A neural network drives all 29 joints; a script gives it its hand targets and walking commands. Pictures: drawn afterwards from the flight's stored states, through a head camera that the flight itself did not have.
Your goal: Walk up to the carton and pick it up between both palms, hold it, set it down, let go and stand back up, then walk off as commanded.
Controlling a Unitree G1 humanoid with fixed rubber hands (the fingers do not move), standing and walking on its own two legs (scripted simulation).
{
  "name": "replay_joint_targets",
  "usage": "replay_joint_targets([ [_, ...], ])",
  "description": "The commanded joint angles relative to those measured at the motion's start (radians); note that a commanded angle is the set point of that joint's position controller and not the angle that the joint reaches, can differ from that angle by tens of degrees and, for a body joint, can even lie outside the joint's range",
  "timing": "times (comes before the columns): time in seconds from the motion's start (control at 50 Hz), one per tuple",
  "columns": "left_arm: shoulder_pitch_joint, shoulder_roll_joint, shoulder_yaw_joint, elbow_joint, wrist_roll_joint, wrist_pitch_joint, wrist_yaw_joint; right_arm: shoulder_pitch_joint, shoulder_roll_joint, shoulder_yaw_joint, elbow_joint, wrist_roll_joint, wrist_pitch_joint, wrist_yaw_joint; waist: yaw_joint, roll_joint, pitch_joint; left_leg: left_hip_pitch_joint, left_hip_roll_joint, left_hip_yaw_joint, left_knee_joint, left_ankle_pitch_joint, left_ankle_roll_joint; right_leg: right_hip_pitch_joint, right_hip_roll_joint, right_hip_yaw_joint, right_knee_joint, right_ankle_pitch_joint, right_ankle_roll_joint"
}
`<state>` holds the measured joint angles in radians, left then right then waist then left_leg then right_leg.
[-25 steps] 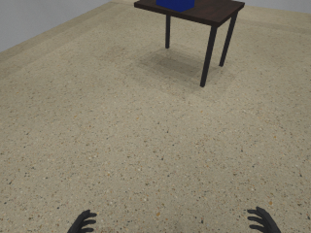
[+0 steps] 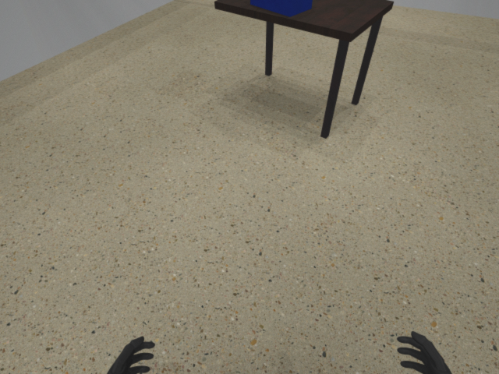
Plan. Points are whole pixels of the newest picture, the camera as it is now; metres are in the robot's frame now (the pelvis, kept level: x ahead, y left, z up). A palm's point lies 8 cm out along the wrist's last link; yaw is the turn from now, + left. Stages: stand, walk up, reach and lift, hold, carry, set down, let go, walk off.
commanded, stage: stand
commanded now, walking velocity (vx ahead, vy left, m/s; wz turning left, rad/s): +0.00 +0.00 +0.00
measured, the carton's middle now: out of the picture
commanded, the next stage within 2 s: walk up in 0.48 s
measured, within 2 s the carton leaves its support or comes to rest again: neither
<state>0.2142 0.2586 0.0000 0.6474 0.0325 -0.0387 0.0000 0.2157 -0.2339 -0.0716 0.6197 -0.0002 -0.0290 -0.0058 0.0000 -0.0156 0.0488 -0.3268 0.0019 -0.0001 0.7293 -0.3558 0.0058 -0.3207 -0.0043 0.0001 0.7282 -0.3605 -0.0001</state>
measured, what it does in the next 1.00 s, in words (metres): shifts its weight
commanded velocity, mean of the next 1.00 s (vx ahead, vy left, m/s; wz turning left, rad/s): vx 0.00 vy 0.00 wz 0.00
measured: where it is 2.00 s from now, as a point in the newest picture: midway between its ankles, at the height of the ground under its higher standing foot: (283, 319)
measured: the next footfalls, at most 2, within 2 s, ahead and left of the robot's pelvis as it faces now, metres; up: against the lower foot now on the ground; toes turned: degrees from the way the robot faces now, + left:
left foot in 1.34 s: +0.34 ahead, +0.05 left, +0.00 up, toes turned -4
right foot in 1.80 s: +0.53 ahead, -0.21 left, +0.00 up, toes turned -13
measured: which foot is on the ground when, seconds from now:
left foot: down 0.00-1.00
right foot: down 0.00-1.00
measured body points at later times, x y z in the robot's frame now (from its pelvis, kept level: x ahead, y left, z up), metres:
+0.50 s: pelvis +0.00 +0.00 +0.00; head +0.01 +0.01 +0.45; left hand +0.15 +0.25 -0.10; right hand +0.15 -0.26 -0.08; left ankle +0.02 +0.12 -0.71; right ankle +0.02 -0.12 -0.71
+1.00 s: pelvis +0.05 -0.04 -0.01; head +0.07 -0.05 +0.44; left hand +0.18 +0.25 -0.09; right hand +0.18 -0.35 -0.09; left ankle +0.02 +0.12 -0.71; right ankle +0.04 -0.15 -0.72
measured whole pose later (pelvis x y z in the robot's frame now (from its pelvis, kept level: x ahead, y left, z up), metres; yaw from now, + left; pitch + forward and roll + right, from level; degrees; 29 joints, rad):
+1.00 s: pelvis +0.05 -0.04 -0.01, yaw -4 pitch +0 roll +1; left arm 0.30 0.41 0.00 0.65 0.03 -0.07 -0.03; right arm 0.21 -0.35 -0.14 0.62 0.00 -0.05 0.07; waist 0.00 0.01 0.05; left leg -0.30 0.06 0.04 0.76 -0.47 0.03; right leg -0.36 -0.02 0.00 0.77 -0.43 -0.01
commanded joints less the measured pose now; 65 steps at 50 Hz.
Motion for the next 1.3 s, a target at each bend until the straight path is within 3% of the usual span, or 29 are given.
replay_joint_targets([
  [0.0, -0.090, 0.276, 0.104, -0.008, -0.005, -0.034, 0.005, -0.079, -0.263, -0.045, 0.012, -0.023, -0.033, -0.003, -0.003, -0.003, 0.002, 0.008, 0.064, -0.116, -0.186, 0.064, 0.070, -0.025, -0.091, 0.154, -0.233, 0.044, -0.079],
  [0.06, -0.086, 0.276, 0.108, -0.006, -0.010, -0.028, 0.001, -0.094, -0.283, -0.046, 0.013, -0.023, -0.036, -0.003, 0.005, 0.038, 0.033, -0.030, 0.086, -0.153, -0.228, 0.042, 0.078, -0.017, -0.071, 0.127, -0.202, 0.081, -0.071],
  [0.28, -0.081, 0.277, 0.103, -0.004, -0.008, -0.031, 0.004, -0.097, -0.283, -0.053, 0.014, -0.021, -0.032, -0.004, 0.005, -0.023, -0.012, 0.019, 0.071, -0.122, -0.182, 0.089, 0.073, -0.026, -0.081, 0.132, -0.222, 0.066, -0.073],
  [0.38, -0.092, 0.270, 0.100, -0.004, -0.004, -0.033, 0.002, -0.101, -0.274, -0.047, 0.016, -0.025, -0.030, -0.005, 0.002, 0.034, 0.027, 0.003, 0.080, -0.136, -0.200, 0.056, 0.079, -0.049, -0.086, 0.153, -0.231, 0.046, -0.073],
  [0.5, -0.090, 0.295, 0.108, -0.006, -0.008, -0.034, 0.005, -0.080, -0.267, -0.047, 0.014, -0.024, -0.029, 0.000, -0.013, -0.023, 0.004, 0.036, 0.065, -0.115, -0.187, 0.074, 0.068, -0.051, -0.085, 0.150, -0.247, 0.029, -0.073],
  [0.56, -0.085, 0.270, 0.104, -0.002, -0.014, -0.033, 0.000, -0.097, -0.284, -0.048, 0.014, -0.028, -0.035, -0.005, 0.006, 0.048, 0.003, -0.002, 0.083, -0.145, -0.193, 0.061, 0.086, -0.017, -0.086, 0.144, -0.209, 0.074, -0.077],
  [0.62, -0.095, 0.277, 0.103, -0.006, -0.001, -0.035, 0.002, -0.089, -0.270, -0.048, 0.011, -0.021, -0.028, -0.007, -0.006, -0.013, -0.001, 0.019, 0.075, -0.126, -0.191, 0.087, 0.071, -0.029, -0.080, 0.137, -0.225, 0.061, -0.076],
  [0.64, -0.100, 0.281, 0.102, -0.009, -0.010, -0.031, -0.001, -0.077, -0.278, -0.046, 0.017, -0.025, -0.028, -0.006, -0.001, -0.006, 0.019, -0.002, 0.077, -0.133, -0.206, 0.066, 0.077, -0.035, -0.077, 0.136, -0.226, 0.060, -0.071],
  [0.66, 0.057, 0.386, 0.142, -0.002, 0.001, -0.037, -0.026, -0.087, -0.424, -0.110, -0.056, -0.058, -0.050, 0.039, -0.019, 0.077, -0.061, 0.083, 0.109, -0.166, -0.121, -0.403, 0.097, -0.178, -0.096, 0.368, -0.186, -0.445, -0.142],
  [0.68, 0.069, 0.412, 0.149, 0.002, 0.004, -0.042, -0.032, -0.066, -0.438, -0.118, -0.048, -0.067, -0.053, 0.056, -0.033, 0.031, 0.006, 0.088, 0.116, -0.224, -0.160, -0.602, 0.123, -0.333, -0.088, 0.389, -0.185, -0.590, -0.119],
  [0.72, -0.014, 0.362, 0.140, -0.024, -0.004, -0.040, -0.042, -0.052, -0.441, -0.127, -0.046, -0.070, -0.056, 0.065, -0.065, 0.194, 0.089, 0.119, 0.218, -0.343, -0.359, -0.687, 0.156, -0.480, -0.021, 0.184, 0.034, -0.378, -0.082],
  [0.74, -0.033, 0.339, 0.138, -0.035, -0.001, -0.040, -0.043, -0.035, -0.464, -0.138, -0.043, -0.070, -0.066, 0.059, -0.055, 0.322, 0.061, 0.144, 0.385, -0.527, -0.540, -0.718, 0.226, -0.478, 0.012, 0.006, 0.332, -0.150, -0.055],
  [0.76, -0.007, 0.363, 0.143, -0.029, 0.011, -0.041, -0.040, -0.053, -0.469, -0.145, -0.054, -0.077, -0.073, 0.062, -0.036, 0.266, 0.044, 0.178, 0.453, -0.526, -0.557, -0.579, 0.261, -0.477, -0.055, -0.008, 0.391, -0.100, -0.029],
  [0.78, 0.013, 0.374, 0.145, -0.022, 0.004, -0.045, -0.042, -0.041, -0.454, -0.146, -0.052, -0.078, -0.076, 0.062, -0.037, 0.186, 0.007, 0.238, 0.444, -0.510, -0.518, -0.484, 0.285, -0.451, -0.077, 0.011, 0.348, -0.113, -0.023],
  [0.82, 0.021, 0.361, 0.128, -0.014, -0.014, -0.052, -0.051, -0.018, -0.447, -0.142, -0.051, -0.083, -0.071, 0.063, -0.056, 0.159, -0.060, 0.277, 0.390, -0.389, -0.448, -0.397, 0.275, -0.379, -0.091, -0.001, 0.219, -0.184, -0.016],
  [0.86, 0.060, 0.361, 0.133, -0.003, -0.023, -0.051, -0.065, -0.048, -0.456, -0.145, -0.062, -0.082, -0.060, 0.074, -0.049, 0.230, -0.062, 0.196, 0.332, -0.261, -0.445, -0.401, 0.238, -0.264, -0.067, -0.044, 0.122, -0.162, -0.001],
  [0.9, 0.158, 0.355, 0.139, 0.036, -0.028, -0.057, -0.060, -0.136, -0.445, -0.140, -0.076, -0.076, -0.047, 0.083, 0.022, 0.230, -0.045, 0.065, 0.296, -0.150, -0.350, -0.360, 0.202, -0.075, -0.060, -0.080, -0.043, -0.097, -0.022],
  [0.92, 0.275, 0.347, 0.148, 0.072, -0.033, -0.070, -0.053, -0.196, -0.421, -0.131, -0.093, -0.072, -0.035, 0.084, 0.095, 0.140, -0.073, -0.042, 0.205, -0.029, -0.171, -0.336, 0.163, 0.127, -0.010, -0.118, -0.188, -0.016, -0.032],
  [0.94, 0.425, 0.385, 0.168, 0.130, -0.030, -0.082, -0.033, -0.227, -0.354, -0.112, -0.093, -0.068, -0.025, 0.080, 0.177, -0.107, -0.088, -0.198, 0.068, 0.096, 0.255, -0.176, 0.101, 0.332, 0.001, 0.057, -0.339, -0.027, -0.032],
  [0.96, 0.475, 0.503, 0.178, 0.101, -0.013, -0.103, -0.010, -0.209, -0.269, -0.082, -0.129, -0.043, -0.028, 0.083, 0.172, -0.317, -0.054, -0.494, -0.033, 0.019, 0.518, -0.151, 0.008, 0.432, -0.201, 0.588, -0.441, -0.059, -0.075],
  [0.98, 0.405, 0.533, 0.172, 0.071, -0.026, -0.102, 0.001, -0.209, -0.306, -0.074, -0.124, -0.035, -0.025, 0.071, 0.119, -0.255, -0.017, -0.616, -0.048, -0.032, 0.513, -0.172, -0.002, 0.426, -0.273, 0.770, -0.505, -0.059, -0.110],
  [1.0, 0.330, 0.532, 0.169, 0.044, -0.024, -0.096, 0.008, -0.195, -0.358, -0.084, -0.101, -0.040, -0.026, 0.074, 0.078, -0.099, -0.020, -0.604, -0.007, -0.086, 0.480, -0.141, 0.008, 0.405, -0.325, 0.845, -0.516, -0.148, -0.164],
  [1.02, 0.267, 0.544, 0.178, 0.019, -0.029, -0.098, 0.014, -0.181, -0.369, -0.088, -0.090, -0.038, -0.034, 0.077, 0.040, -0.084, -0.036, -0.591, 0.016, -0.099, 0.514, -0.120, 0.006, 0.411, -0.327, 0.855, -0.498, -0.079, -0.186],
  [1.06, 0.305, 0.470, 0.159, 0.021, -0.033, -0.107, 0.021, -0.245, -0.363, -0.095, -0.089, -0.044, -0.042, 0.077, 0.071, -0.101, 0.002, -0.588, 0.046, -0.084, 0.539, -0.089, -0.002, 0.433, -0.245, 0.629, -0.381, 0.377, -0.193],
  [1.1, 0.355, 0.437, 0.147, 0.021, -0.038, -0.109, 0.032, -0.235, -0.351, -0.096, -0.097, -0.035, -0.038, 0.077, 0.074, -0.097, -0.046, -0.579, 0.050, -0.082, 0.496, -0.071, 0.008, 0.477, -0.205, 0.514, -0.292, 0.633, -0.165],
  [1.16, 0.368, 0.437, 0.146, 0.009, -0.035, -0.105, 0.043, -0.300, -0.342, -0.085, -0.127, -0.032, -0.033, 0.086, 0.100, -0.113, -0.063, -0.589, 0.045, -0.039, 0.317, -0.072, -0.002, 0.493, -0.166, 0.445, -0.268, 0.697, -0.161],
  [1.2, 0.356, 0.444, 0.144, 0.011, -0.025, -0.100, 0.048, -0.389, -0.334, -0.081, -0.155, -0.030, -0.036, 0.085, 0.115, -0.144, -0.044, -0.599, 0.042, -0.013, 0.182, -0.083, 0.003, 0.471, -0.171, 0.438, -0.279, 0.689, -0.199],
  [1.24, 0.328, 0.456, 0.144, 0.008, -0.019, -0.097, 0.047, -0.407, -0.323, -0.079, -0.159, -0.029, -0.040, 0.086, 0.104, -0.160, -0.050, -0.536, 0.034, -0.008, 0.071, -0.032, 0.019, 0.445, -0.200, 0.438, -0.282, 0.674, -0.225],
  [1.28, 0.280, 0.445, 0.130, 0.004, -0.021, -0.093, 0.043, -0.368, -0.320, -0.082, -0.127, -0.032, -0.047, 0.085, 0.069, -0.132, -0.040, -0.368, 0.004, 0.016, -0.049, 0.015, 0.033, 0.348, -0.167, 0.394, -0.227, 0.717, -0.186],
])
